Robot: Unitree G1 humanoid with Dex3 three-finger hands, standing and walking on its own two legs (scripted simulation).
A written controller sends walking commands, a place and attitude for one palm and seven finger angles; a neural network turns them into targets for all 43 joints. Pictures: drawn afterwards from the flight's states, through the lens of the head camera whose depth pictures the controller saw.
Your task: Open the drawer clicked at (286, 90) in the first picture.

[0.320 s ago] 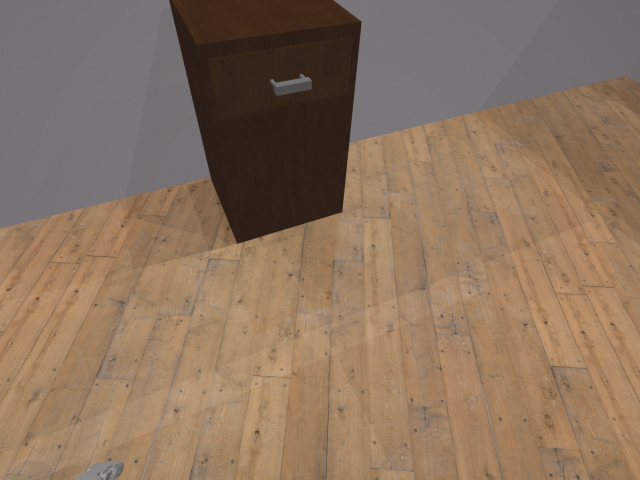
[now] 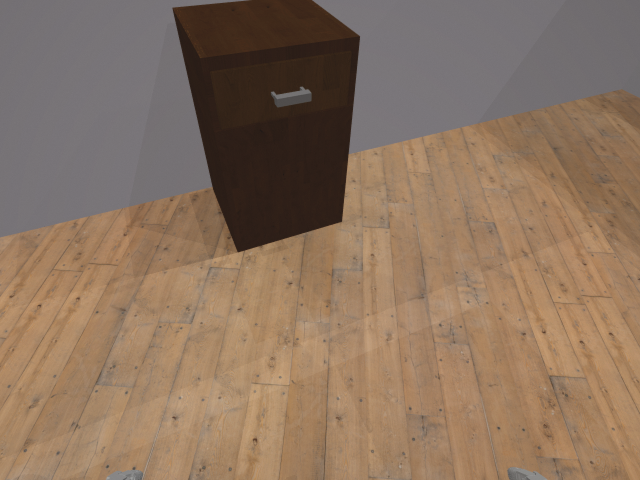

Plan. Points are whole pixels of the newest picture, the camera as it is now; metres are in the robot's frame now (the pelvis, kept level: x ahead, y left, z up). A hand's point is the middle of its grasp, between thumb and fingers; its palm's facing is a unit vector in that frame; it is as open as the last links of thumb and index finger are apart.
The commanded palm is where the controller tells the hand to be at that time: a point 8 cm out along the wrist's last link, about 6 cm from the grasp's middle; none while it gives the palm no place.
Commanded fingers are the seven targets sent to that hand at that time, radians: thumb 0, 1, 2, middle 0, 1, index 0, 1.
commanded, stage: stand and wait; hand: left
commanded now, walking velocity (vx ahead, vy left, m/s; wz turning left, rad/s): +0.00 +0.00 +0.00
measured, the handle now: (290, 95) +1.19 +0.17 -0.10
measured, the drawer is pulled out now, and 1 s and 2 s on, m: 0.00 0.00 0.00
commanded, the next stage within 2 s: look at it before walking up in 0.54 s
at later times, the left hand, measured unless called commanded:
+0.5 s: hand out of the picture +0.06 +0.24 -0.15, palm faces -0.03 -0.94 -0.34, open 7.4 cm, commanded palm none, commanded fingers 0.00 0.90 0.90 -0.20 -0.30 -0.20 -0.30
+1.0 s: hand out of the picture +0.06 +0.23 -0.15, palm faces -0.04 -0.94 -0.33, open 7.4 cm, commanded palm none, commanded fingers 0.00 0.90 0.90 -0.20 -0.30 -0.20 -0.30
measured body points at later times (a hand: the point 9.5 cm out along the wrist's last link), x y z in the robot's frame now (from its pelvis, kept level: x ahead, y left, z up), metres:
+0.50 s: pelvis -0.02 -0.01 +0.00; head -0.02 -0.01 +0.45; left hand +0.06 +0.28 -0.13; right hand +0.05 -0.31 -0.13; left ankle -0.02 +0.11 -0.74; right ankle -0.01 -0.14 -0.74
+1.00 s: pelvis -0.02 -0.02 +0.01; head -0.01 -0.01 +0.46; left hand +0.06 +0.28 -0.13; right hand +0.06 -0.31 -0.13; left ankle -0.02 +0.11 -0.74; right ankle -0.01 -0.14 -0.74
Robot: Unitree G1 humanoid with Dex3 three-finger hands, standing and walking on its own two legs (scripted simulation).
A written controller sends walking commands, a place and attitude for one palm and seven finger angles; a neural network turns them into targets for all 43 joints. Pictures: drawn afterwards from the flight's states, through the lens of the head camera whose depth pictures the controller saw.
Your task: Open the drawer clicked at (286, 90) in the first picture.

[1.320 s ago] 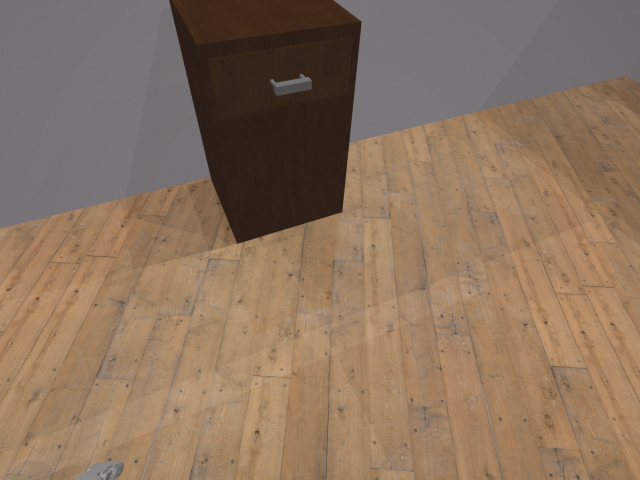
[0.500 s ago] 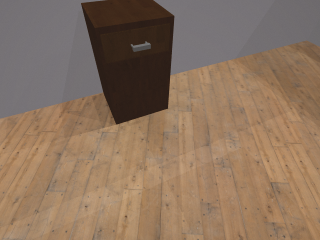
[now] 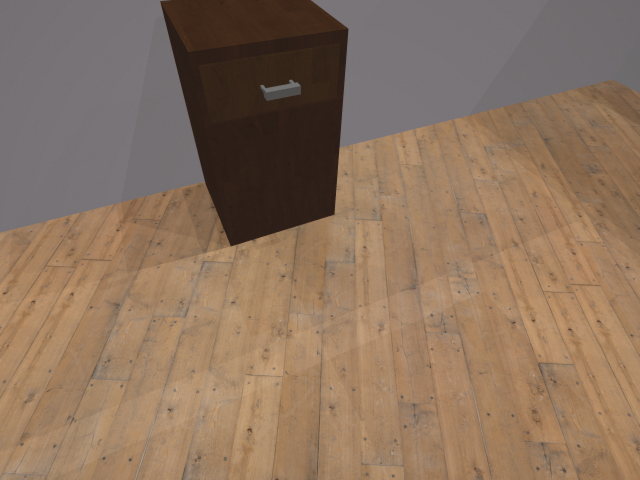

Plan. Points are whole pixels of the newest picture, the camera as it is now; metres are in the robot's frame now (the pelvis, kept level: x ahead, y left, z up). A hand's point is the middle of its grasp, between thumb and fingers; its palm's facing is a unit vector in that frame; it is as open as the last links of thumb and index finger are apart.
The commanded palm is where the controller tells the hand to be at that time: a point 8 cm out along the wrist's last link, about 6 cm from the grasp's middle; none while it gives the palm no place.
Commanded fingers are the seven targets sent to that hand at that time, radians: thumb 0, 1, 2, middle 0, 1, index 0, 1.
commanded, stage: look at it before walking up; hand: left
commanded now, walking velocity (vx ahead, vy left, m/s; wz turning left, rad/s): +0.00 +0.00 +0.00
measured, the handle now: (279, 88) +1.20 +0.20 -0.10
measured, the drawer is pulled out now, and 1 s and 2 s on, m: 0.00 0.00 0.00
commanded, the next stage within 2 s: walk to a spot facing it in 0.12 s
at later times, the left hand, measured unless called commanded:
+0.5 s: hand out of the picture +0.06 +0.22 -0.17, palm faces -0.10 -0.95 -0.29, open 7.4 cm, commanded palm none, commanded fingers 0.00 0.90 0.90 -0.20 -0.30 -0.20 -0.30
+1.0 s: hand out of the picture +0.09 +0.18 -0.17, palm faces -0.20 -0.96 -0.19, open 7.4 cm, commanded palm none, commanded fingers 0.00 0.90 0.90 -0.20 -0.30 -0.20 -0.30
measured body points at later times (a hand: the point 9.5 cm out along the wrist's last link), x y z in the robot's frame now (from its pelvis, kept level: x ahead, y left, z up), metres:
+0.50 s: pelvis -0.01 +0.00 -0.01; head +0.01 -0.01 +0.44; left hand +0.07 +0.27 -0.15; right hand +0.06 -0.28 -0.15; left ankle +0.00 +0.12 -0.75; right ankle -0.01 -0.11 -0.74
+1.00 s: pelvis +0.11 -0.01 -0.01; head +0.14 -0.01 +0.44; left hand +0.10 +0.23 -0.16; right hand +0.16 -0.28 -0.14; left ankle +0.22 +0.10 -0.71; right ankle -0.01 -0.10 -0.74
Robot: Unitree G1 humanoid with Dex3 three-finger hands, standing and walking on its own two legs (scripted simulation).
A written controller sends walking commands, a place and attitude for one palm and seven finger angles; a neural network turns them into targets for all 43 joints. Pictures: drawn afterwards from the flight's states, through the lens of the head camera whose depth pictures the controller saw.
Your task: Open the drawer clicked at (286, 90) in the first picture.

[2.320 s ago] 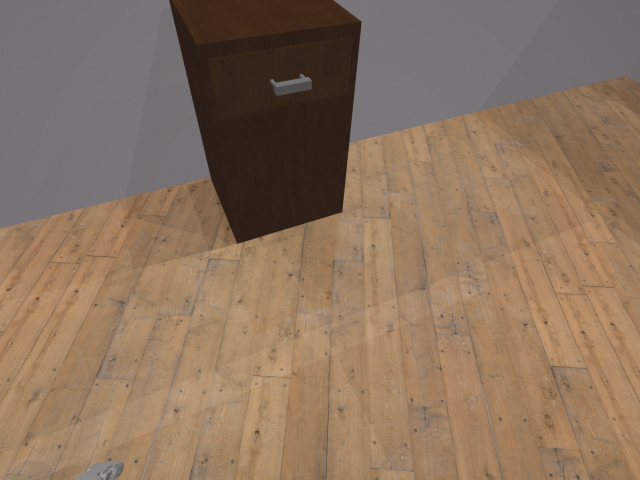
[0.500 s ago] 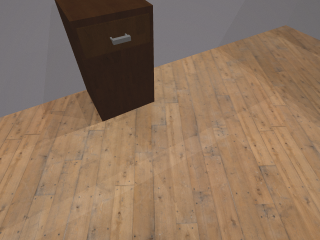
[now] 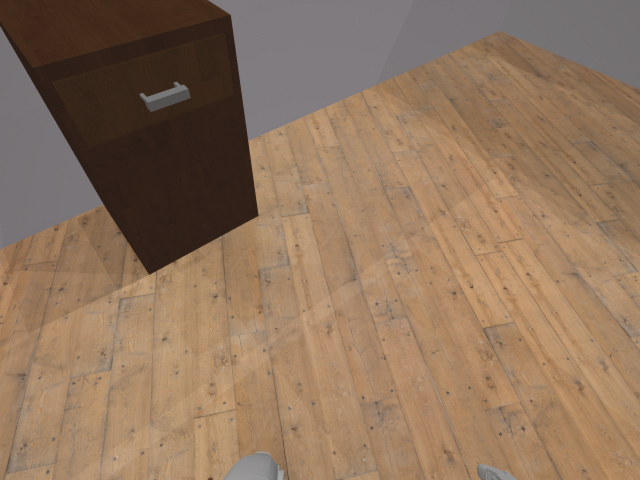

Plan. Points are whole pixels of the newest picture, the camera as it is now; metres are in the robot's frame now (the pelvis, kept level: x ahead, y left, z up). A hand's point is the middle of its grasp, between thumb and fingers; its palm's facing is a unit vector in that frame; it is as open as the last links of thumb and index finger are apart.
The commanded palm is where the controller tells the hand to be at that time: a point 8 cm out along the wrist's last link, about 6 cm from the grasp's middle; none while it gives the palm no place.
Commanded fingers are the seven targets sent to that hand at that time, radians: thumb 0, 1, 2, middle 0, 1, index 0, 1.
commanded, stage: walk to a spot facing it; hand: left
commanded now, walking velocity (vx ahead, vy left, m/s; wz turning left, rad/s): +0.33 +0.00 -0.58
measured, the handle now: (164, 94) +0.96 +0.56 -0.10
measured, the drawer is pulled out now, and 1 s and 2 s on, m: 0.00 0.00 0.00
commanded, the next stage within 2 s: turn to face it in 1.34 s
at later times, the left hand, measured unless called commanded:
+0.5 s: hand (271, 310) +0.40 +0.15 -0.15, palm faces -0.39 -0.90 -0.18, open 7.4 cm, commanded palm none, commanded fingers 0.00 0.90 0.90 -0.20 -0.30 -0.20 -0.30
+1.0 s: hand (294, 281) +0.48 +0.12 -0.17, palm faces -0.38 -0.90 -0.22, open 7.3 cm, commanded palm none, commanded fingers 0.00 0.90 0.90 -0.20 -0.30 -0.20 -0.30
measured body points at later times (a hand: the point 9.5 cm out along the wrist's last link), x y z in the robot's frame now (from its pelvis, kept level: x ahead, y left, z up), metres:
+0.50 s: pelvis +0.18 +0.03 +0.00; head +0.22 +0.02 +0.44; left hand +0.42 +0.19 -0.14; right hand +0.01 -0.17 -0.14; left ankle +0.09 +0.14 -0.74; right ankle +0.27 -0.14 -0.70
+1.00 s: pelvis +0.39 -0.06 +0.00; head +0.41 -0.06 +0.45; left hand +0.50 +0.16 -0.16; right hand +0.37 -0.33 -0.14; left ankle +0.53 +0.02 -0.72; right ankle +0.29 -0.12 -0.74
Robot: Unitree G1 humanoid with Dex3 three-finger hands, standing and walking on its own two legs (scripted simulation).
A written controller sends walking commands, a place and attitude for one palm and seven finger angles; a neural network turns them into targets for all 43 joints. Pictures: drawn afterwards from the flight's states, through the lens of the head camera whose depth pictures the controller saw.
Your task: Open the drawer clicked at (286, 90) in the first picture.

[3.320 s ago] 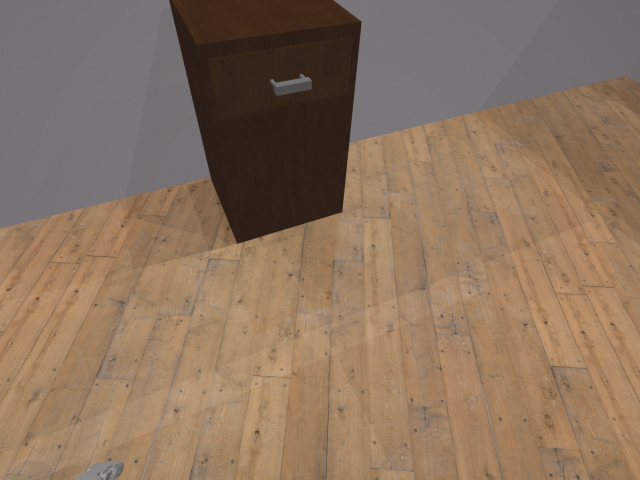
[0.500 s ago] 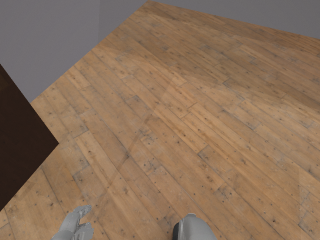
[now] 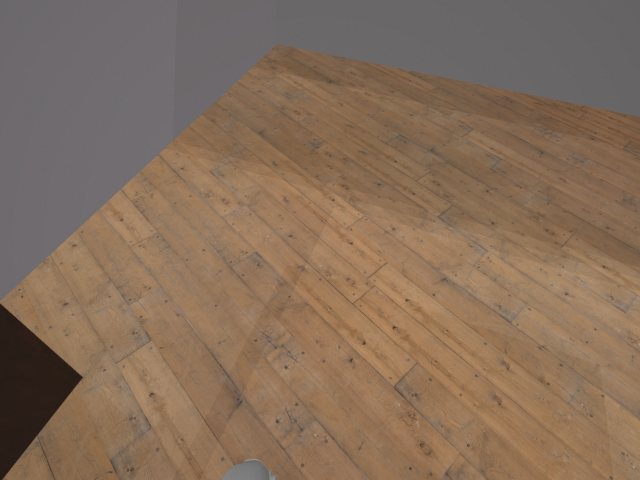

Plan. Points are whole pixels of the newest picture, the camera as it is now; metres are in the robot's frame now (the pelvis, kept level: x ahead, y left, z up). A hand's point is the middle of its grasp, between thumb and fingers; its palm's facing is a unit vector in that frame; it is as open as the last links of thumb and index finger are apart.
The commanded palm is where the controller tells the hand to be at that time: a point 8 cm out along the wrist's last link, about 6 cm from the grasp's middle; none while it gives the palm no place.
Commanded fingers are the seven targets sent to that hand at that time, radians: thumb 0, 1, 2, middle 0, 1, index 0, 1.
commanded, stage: walk to a spot facing it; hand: left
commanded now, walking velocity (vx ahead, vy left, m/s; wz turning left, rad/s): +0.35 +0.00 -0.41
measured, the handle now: out of the picture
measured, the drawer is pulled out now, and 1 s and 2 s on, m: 0.00 0.00 0.00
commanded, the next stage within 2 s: turn to face it in 0.34 s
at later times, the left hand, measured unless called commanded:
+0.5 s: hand (248, 354) +0.34 +0.16 -0.17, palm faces -0.28 -0.94 -0.19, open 7.4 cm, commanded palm none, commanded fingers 0.00 0.90 0.90 -0.20 -0.30 -0.20 -0.30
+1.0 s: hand (240, 348) +0.36 +0.18 -0.20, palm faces -0.01 -0.99 -0.15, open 7.4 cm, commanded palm none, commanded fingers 0.00 0.90 0.90 -0.20 -0.30 -0.20 -0.30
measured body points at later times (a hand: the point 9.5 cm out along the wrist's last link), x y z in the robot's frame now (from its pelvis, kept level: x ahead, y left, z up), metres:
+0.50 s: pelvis +0.19 +0.00 -0.01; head +0.23 +0.00 +0.44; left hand +0.35 +0.21 -0.15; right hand +0.07 -0.22 -0.15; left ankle +0.11 +0.13 -0.74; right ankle +0.28 -0.14 -0.71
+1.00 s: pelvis +0.25 +0.01 -0.02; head +0.28 +0.04 +0.43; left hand +0.36 +0.23 -0.18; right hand +0.28 -0.25 -0.15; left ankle +0.29 +0.09 -0.74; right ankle +0.26 -0.13 -0.71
